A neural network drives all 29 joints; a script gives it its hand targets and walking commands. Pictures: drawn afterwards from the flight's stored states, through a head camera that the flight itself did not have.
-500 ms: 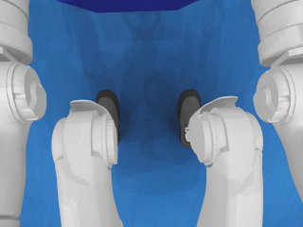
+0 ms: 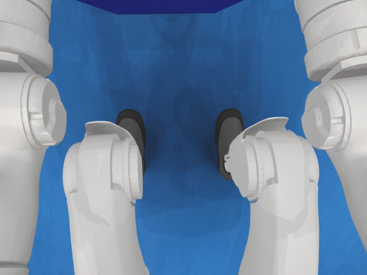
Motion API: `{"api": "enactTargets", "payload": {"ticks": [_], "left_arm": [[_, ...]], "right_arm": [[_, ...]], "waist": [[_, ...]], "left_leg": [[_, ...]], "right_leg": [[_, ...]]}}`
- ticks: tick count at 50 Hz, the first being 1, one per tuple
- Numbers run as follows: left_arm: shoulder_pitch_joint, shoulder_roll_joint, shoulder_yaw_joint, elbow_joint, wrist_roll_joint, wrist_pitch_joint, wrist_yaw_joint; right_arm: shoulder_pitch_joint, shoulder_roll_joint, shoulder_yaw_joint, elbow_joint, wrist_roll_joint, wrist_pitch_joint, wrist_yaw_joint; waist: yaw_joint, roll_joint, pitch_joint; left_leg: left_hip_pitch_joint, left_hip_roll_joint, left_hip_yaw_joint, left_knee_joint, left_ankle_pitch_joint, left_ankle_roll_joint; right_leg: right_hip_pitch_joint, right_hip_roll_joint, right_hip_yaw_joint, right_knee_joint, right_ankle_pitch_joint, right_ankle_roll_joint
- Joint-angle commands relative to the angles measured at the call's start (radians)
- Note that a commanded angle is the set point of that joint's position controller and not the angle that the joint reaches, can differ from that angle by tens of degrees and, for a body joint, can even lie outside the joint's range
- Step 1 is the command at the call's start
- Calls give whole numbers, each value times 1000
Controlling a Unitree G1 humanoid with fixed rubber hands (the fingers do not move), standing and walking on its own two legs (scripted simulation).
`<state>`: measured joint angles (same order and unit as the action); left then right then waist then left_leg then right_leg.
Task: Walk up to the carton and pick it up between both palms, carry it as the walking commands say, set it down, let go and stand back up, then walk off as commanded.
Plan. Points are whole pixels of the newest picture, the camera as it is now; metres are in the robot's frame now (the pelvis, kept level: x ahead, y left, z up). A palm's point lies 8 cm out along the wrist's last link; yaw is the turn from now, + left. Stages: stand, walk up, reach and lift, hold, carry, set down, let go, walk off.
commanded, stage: reach and lift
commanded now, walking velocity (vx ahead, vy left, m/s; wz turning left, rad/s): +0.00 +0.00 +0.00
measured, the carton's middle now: out of the picture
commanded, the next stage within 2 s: none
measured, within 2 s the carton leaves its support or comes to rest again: leaves its support in 1.06 s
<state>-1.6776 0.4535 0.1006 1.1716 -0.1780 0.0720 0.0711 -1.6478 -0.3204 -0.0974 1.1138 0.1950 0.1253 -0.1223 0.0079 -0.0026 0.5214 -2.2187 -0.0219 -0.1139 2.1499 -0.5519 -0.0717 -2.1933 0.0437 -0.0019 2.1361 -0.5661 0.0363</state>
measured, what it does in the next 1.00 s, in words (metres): stands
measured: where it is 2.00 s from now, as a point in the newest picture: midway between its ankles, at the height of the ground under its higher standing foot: (181, 156)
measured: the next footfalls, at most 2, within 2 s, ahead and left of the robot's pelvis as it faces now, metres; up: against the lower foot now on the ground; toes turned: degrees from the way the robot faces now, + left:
none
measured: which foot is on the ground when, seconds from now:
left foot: down 0.00-1.00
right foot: down 0.00-1.00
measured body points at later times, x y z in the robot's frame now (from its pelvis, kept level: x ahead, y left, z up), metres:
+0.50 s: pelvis +0.00 +0.00 +0.00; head +0.40 +0.02 +0.20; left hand +0.59 +0.20 -0.19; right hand +0.59 -0.11 -0.20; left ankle +0.12 +0.14 -0.35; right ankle +0.12 -0.12 -0.35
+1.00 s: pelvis +0.00 +0.00 -0.01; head +0.39 +0.02 +0.20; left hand +0.59 +0.20 -0.19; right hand +0.59 -0.11 -0.20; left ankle +0.12 +0.14 -0.35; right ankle +0.12 -0.12 -0.35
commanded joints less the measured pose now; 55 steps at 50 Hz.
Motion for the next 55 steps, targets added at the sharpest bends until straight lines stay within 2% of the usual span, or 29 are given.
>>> {"api": "enactTargets", "payload": {"ticks": [1,5,10,11,16,17,20,22,23,24,25,28,30,31,32,33,38,39,41,42,43,45,47,48,49,50,51,53,55], "left_arm": [[-285,19,-3,-18,9,-22,-21],[-301,-25,-2,-64,31,-20,-32],[-304,-157,-1,-18,63,-8,-67],[-338,-238,-41,-55,42,-2,-85],[-434,-691,-75,-84,99,46,-221],[-406,-744,-76,-84,114,65,-237],[-309,-861,-57,-49,137,106,-294],[-324,-894,-65,-94,151,116,-312],[-307,-907,-45,-96,159,118,-319],[-355,-936,-70,-133,140,115,-321],[-319,-945,-68,-124,145,124,-331],[-322,-956,-73,-148,119,119,-332],[-349,-980,-99,-144,111,124,-329],[-336,-943,-86,-155,117,118,-332],[-321,-951,-91,-127,103,131,-336],[-387,-938,-93,-155,89,122,-332],[-376,-993,-104,-160,76,125,-328],[-423,-1007,-120,-208,52,117,-330],[-396,-996,-123,-188,71,122,-320],[-446,-1001,-144,-236,32,117,-323],[-499,-960,-180,-338,31,110,-311],[-509,-999,-197,-302,16,117,-299],[-453,-1044,-187,-266,2,132,-307],[-510,-1006,-201,-296,-1,130,-304],[-532,-1006,-204,-379,-8,125,-299],[-574,-1032,-212,-408,-24,127,-289],[-607,-1017,-199,-430,-6,129,-281],[-602,-1021,-213,-418,-36,140,-274],[-600,-1046,-238,-429,-36,158,-265]], "right_arm": [[-325,-41,20,-85,-19,-51,18],[-319,-10,5,-125,-71,-52,24],[-366,123,23,-138,-75,-45,43],[-343,165,-17,-119,-112,-41,57],[-456,677,89,-176,-86,0,195],[-451,712,69,-182,-98,14,215],[-425,753,59,-180,-132,40,249],[-445,793,67,-210,-114,46,277],[-434,822,102,-213,-114,53,282],[-482,832,75,-258,-95,50,286],[-413,864,74,-205,-131,64,294],[-452,896,108,-238,-90,66,295],[-449,864,85,-238,-98,60,295],[-458,905,127,-259,-84,64,296],[-507,858,116,-279,-79,61,292],[-487,887,121,-258,-72,66,291],[-502,907,153,-293,-40,60,283],[-516,878,135,-311,-63,55,275],[-492,900,127,-259,-55,69,285],[-523,911,158,-318,-46,64,272],[-565,952,197,-383,-12,59,268],[-593,936,188,-381,0,56,258],[-641,949,235,-439,2,58,250],[-671,944,225,-453,-6,65,247],[-673,970,222,-485,19,69,247],[-712,945,248,-508,29,66,239],[-719,976,248,-491,36,79,241],[-789,983,278,-591,51,76,228],[-759,979,265,-570,46,91,228]], "waist": [[62,11,-1295],[19,-16,-1305],[42,1,-1296],[-13,31,-1237],[65,37,-1215],[28,-8,-1181],[15,-17,-1128],[59,69,-1125],[74,5,-1121],[38,59,-1177],[48,21,-1121],[61,-17,-1170],[23,35,-1164],[82,-11,-1137],[17,-4,-1161],[50,16,-1163],[52,15,-1247],[13,-3,-1243],[43,49,-1292],[26,10,-1362],[62,1,-1481],[46,46,-1563],[59,-22,-1631],[28,-48,-1653],[47,21,-1748],[20,1,-1810],[72,25,-1829],[53,-59,-1944],[38,-6,-1964]], "left_leg": [[518,-11,183,-120,270,34],[504,-27,173,-117,284,25],[498,-41,175,-110,272,31],[514,-31,164,-125,259,31],[482,-49,203,-99,255,38],[463,-50,188,-105,241,55],[424,-54,186,-103,213,59],[455,-49,193,-98,241,58],[418,-55,207,-90,228,61],[470,-58,195,-87,239,64],[437,-63,198,-95,242,61],[424,-57,201,-73,250,73],[489,-54,182,-93,255,69],[443,-59,202,-79,273,68],[428,-53,190,-83,242,77],[458,-52,194,-74,229,73],[485,-53,203,-67,290,71],[429,-63,197,-64,283,62],[538,-54,212,-81,296,61],[519,-57,207,-61,306,57],[590,-56,195,-72,392,68],[630,-61,211,-65,383,50],[573,-64,228,-72,372,49],[613,-60,210,-77,379,61],[694,-61,222,-72,429,64],[695,-64,230,-67,421,54],[762,-68,241,-78,449,54],[715,-70,230,-75,433,58],[790,-73,231,-100,440,50]], "right_leg": [[652,39,-24,-109,306,28],[691,54,-45,-105,345,35],[747,54,-37,-96,374,31],[655,65,-33,-111,320,20],[664,88,-12,-112,307,2],[610,90,-45,-92,287,7],[600,95,-64,-78,239,0],[510,92,-40,-82,257,-11],[525,95,-42,-97,243,-3],[518,91,-53,-72,252,-7],[501,99,-54,-80,243,-5],[544,87,-42,-72,260,-3],[473,90,-70,-58,245,-6],[507,93,-44,-80,271,-4],[533,84,-65,-69,275,-4],[508,86,-47,-67,245,-5],[596,83,-44,-65,315,-4],[570,87,-45,-64,317,-8],[575,84,-49,-82,295,-4],[676,84,-35,-75,344,-11],[666,88,-53,-43,421,3],[715,88,-58,-59,416,-1],[836,82,-55,-67,452,-3],[800,84,-74,-58,443,1],[805,88,-64,-58,461,7],[867,86,-67,-63,468,5],[791,91,-66,-84,435,14],[946,90,-63,-73,519,6],[865,101,-89,-93,467,10]]}}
